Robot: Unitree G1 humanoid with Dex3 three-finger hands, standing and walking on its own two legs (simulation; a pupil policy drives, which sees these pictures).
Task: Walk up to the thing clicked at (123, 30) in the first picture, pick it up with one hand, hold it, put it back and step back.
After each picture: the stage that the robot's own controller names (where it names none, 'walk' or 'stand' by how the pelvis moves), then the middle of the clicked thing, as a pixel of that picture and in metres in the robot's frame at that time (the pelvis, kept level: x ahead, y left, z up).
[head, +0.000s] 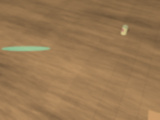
stand; (124, 30) +1.71 -0.51 -0.72
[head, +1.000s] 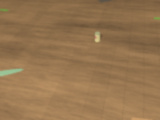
walk; (97, 36) +1.65 -0.05 -0.70
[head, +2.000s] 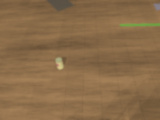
walk; (59, 63) +1.08 +0.35 -0.72
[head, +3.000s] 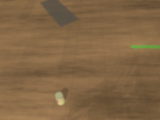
walk; (59, 98) +0.68 +0.31 -0.72
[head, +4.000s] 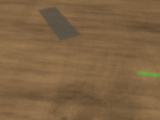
walk; out of the picture +0.43 +0.18 -0.69
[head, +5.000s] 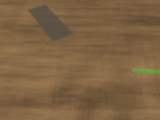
stand; out of the picture +0.35 +0.22 -0.72
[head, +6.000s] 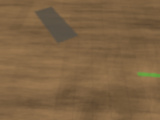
stand; out of the picture +0.35 +0.20 -0.72
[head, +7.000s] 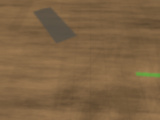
stand; out of the picture +0.35 +0.22 -0.73
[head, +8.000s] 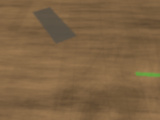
stand; out of the picture +0.34 +0.22 -0.73
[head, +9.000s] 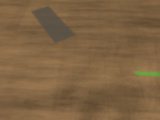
go down; out of the picture +0.33 +0.22 -0.73
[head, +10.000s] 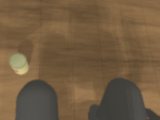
go down; (19, 64) +0.43 +0.24 -0.31
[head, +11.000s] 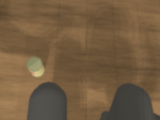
approach; (36, 67) +0.42 +0.22 -0.31
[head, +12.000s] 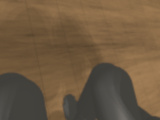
close in; out of the picture +0.42 +0.26 -0.22
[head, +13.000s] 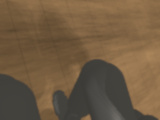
close; out of the picture +0.41 +0.28 -0.22
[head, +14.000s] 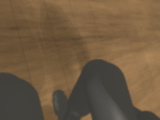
lift; out of the picture +0.40 +0.27 -0.23
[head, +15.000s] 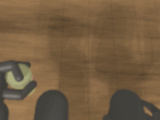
lift; (22, 81) +0.33 +0.22 -0.06
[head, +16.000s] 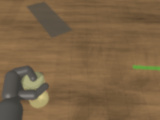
hold; (36, 90) +0.33 +0.17 +0.02
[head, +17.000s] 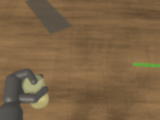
hold; (36, 92) +0.33 +0.18 +0.00
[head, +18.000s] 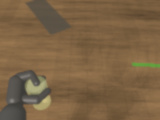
hold; (39, 93) +0.33 +0.17 +0.00
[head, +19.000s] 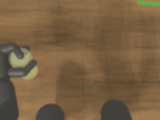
crouch; (24, 64) +0.42 +0.20 -0.08
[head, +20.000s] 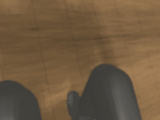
lower; out of the picture +0.43 +0.25 -0.21
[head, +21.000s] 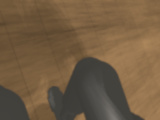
lower; out of the picture +0.44 +0.29 -0.23
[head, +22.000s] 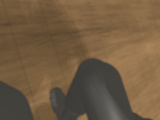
lower; out of the picture +0.44 +0.28 -0.23
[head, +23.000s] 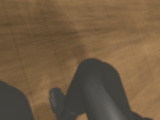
lower; out of the picture +0.44 +0.28 -0.23
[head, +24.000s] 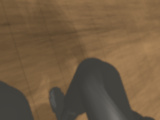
rest; out of the picture +0.44 +0.28 -0.23
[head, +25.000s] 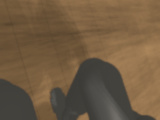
withdraw; out of the picture +0.43 +0.27 -0.24
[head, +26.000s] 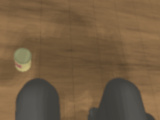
walk; (23, 60) +0.45 +0.22 -0.28
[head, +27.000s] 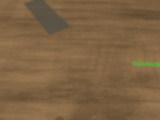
stand; out of the picture +0.38 +0.18 -0.64
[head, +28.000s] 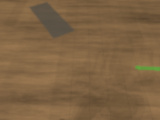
stand; out of the picture +0.38 +0.19 -0.67
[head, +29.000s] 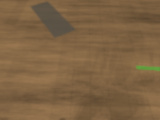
stand; out of the picture +0.38 +0.19 -0.67
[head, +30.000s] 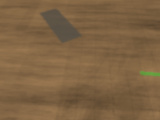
walk; out of the picture +0.41 +0.19 -0.72
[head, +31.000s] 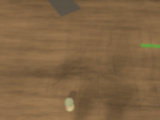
walk; (69, 104) +0.50 +0.13 -0.71
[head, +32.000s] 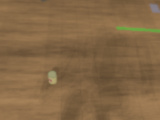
walk; (52, 77) +0.71 +0.21 -0.71
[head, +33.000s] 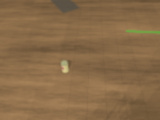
stand; (64, 66) +1.03 +0.28 -0.70
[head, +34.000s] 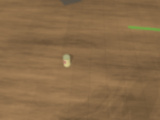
stand; (66, 60) +1.04 +0.19 -0.71
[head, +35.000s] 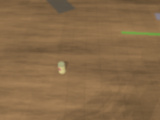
stand; (61, 67) +1.03 +0.23 -0.73
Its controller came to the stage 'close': yes
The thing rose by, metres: 0.71
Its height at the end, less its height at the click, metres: +0.00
